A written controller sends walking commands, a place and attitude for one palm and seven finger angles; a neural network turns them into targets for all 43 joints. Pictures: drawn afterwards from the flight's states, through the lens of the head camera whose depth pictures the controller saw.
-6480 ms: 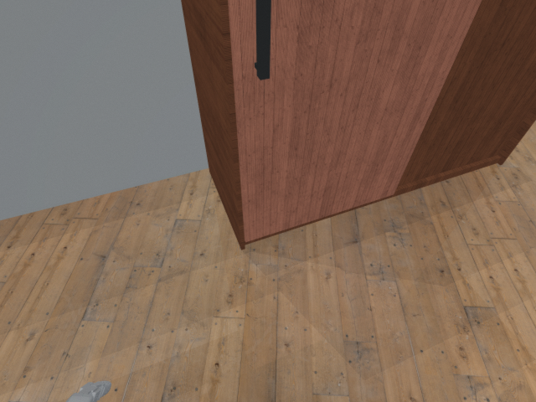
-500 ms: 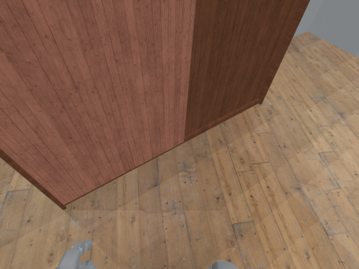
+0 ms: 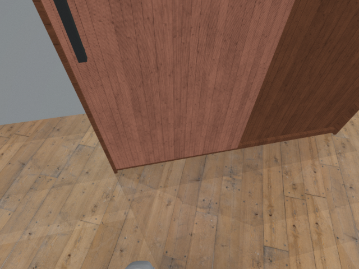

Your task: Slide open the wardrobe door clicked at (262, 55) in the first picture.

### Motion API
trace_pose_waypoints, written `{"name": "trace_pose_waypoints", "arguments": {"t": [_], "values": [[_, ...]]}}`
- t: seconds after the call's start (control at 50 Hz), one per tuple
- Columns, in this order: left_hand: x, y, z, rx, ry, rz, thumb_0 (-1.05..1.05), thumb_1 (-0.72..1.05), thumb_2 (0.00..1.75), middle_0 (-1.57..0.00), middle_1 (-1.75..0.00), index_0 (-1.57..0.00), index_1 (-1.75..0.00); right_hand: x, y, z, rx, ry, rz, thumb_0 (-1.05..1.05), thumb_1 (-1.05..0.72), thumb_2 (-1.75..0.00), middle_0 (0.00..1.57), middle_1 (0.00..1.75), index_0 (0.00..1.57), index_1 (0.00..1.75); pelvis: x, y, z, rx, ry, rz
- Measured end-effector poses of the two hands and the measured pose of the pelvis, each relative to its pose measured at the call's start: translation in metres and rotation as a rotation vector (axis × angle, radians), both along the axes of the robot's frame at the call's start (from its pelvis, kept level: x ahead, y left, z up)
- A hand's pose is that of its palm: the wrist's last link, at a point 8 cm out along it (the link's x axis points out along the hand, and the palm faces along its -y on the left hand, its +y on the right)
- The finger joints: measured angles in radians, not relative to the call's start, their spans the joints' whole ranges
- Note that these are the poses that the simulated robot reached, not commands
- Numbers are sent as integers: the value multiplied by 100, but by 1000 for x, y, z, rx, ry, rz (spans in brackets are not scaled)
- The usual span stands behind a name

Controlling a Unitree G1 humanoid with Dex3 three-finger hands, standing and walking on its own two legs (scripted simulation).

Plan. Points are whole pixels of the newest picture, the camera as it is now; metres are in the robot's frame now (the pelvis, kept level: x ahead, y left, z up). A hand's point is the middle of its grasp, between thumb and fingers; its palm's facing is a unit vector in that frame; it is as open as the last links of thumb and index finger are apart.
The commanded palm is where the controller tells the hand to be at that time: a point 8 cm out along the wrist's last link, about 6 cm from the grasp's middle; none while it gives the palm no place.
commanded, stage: turn to face it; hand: left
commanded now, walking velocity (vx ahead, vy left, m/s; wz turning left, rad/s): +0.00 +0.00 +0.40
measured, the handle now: (65, 9) +0.70 +0.37 +0.21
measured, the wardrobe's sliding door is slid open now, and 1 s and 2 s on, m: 0.00 0.00 0.00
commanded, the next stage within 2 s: take the last steps up to it in 0.38 s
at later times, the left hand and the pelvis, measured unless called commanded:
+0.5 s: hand out of the picture +0.03 +0.24 -0.15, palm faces +0.19 -0.95 -0.24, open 7.4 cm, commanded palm none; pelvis -0.03 +0.03 +0.01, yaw +9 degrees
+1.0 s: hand out of the picture -0.12 +0.19 -0.17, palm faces +0.38 -0.91 -0.14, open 7.4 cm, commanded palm none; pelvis +0.02 +0.07 +0.00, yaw +15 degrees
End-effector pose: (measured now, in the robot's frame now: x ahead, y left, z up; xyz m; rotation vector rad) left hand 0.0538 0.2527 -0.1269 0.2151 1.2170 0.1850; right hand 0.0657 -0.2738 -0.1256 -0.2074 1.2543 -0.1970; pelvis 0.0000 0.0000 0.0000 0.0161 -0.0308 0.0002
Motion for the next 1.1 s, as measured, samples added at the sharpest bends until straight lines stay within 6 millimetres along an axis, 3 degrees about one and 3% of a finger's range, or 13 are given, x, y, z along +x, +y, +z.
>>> {"name": "trace_pose_waypoints", "arguments": {"t": [0.08, 0.14, 0.22, 0.34, 0.44, 0.56, 0.64, 0.76, 0.88, 0.98, 1.04, 1.1], "values": [[-39, 35, -26, -16, 71, 87, 0, 90, 90, -20, -30, -20, -30, 31, 29, 3, -40, -77, 89, 1, -91, -90, 20, 30, 19, 30, -4, 23, -14, -17, 11, 43], [-57, 51, -28, -17, 123, 122, 0, 90, 90, -20, -30, -20, -30, 40, 51, 14, -42, -109, 128, 1, -91, -90, 20, 30, 20, 30, -8, 31, -8, -26, 5, 47], [-62, 59, -17, -31, 111, 148, 1, 91, 90, -19, -30, -20, -30, 40, 73, 22, -30, -112, 157, 1, -91, -90, 20, 30, 20, 30, -12, 40, 4, -49, 8, 80], [-56, 57, -5, -36, 44, 162, 0, 91, 90, -19, -30, -20, -30, 30, 91, 19, 13, -96, 171, 1, -91, -90, 20, 30, 20, 30, -18, 44, 10, -48, 10, 117], [-46, 44, 2, -29, -3, 161, 0, 91, 90, -19, -30, -20, -30, 8, 89, 7, 47, -55, 158, 1, -91, -90, 21, 30, 20, 30, -24, 36, 9, -37, 9, 145], [-44, 16, 6, -4, -73, 165, 0, 91, 90, -20, -30, -20, -30, -20, 65, -17, 85, 15, 144, 1, -91, -90, 21, 30, 20, 30, -31, 14, 0, -7, 13, 175], [-69, -5, 13, -13, -62, 202, 0, 90, 90, -20, -30, -20, -30, -32, 52, -19, 96, 73, 155, 1, -91, -90, 20, 30, 20, 30, -30, 7, 6, -3, 3, 199], [-120, -22, 14, -48, 56, 274, 0, 91, 90, -20, -30, -20, -30, -29, 41, -9, 82, 92, 164, 1, -91, -90, 20, 30, 20, 30, -20, 10, 16, 10, 3, 224], [-166, -30, 5, -110, 180, 363, 0, 91, 90, -20, -30, -20, -30, -6, 61, -6, 53, 126, 218, 1, -91, -90, 20, 30, 19, 30, -5, 31, 14, -12, 13, 254], [-193, -21, -9, -180, 300, 430, 0, 90, 90, -20, -30, -20, -30, 44, 110, -3, 40, 66, 292, 1, -91, -90, 20, 30, 19, 30, 12, 64, 5, -34, 23, 268], [-197, -4, -23, -216, 367, 440, 0, 90, 90, -20, -30, -20, -30, 75, 145, -6, 34, -17, 313, 1, -91, -90, 20, 30, 19, 30, 22, 88, -6, -34, 19, 260], [-176, 22, -23, -216, 385, 392, 1, 91, 90, -20, -30, -20, -30, 87, 171, 1, 47, -81, 280, 0, -92, -90, 20, 30, 20, 30, 34, 103, -1, -33, 6, 226]]}}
